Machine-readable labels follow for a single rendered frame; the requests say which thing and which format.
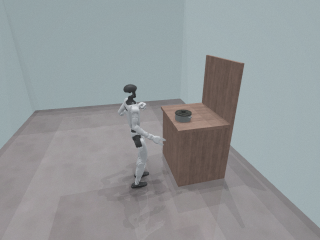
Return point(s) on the left robot hand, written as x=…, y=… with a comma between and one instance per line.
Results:
x=142, y=105

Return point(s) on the robot right upper arm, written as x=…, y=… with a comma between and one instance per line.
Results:
x=135, y=114

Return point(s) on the lid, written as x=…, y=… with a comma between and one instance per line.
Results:
x=183, y=114

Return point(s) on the robot left thigh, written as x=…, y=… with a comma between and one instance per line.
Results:
x=142, y=137

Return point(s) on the table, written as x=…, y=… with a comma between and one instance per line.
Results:
x=197, y=151

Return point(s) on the robot right thigh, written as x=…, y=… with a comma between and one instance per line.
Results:
x=142, y=149

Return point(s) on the robot thigh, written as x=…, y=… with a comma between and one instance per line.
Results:
x=142, y=149
x=142, y=137

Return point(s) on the robot left upper arm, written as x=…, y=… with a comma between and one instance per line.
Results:
x=122, y=108

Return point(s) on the robot right forearm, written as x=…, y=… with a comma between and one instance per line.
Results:
x=140, y=131

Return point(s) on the pot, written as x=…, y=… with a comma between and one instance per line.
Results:
x=182, y=119

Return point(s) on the right robot hand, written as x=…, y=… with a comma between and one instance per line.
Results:
x=156, y=140

